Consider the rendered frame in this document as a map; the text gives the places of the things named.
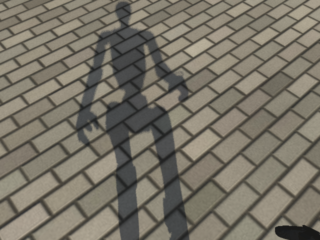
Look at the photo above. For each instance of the right robot hand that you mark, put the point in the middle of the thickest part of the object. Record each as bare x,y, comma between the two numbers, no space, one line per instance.
297,232

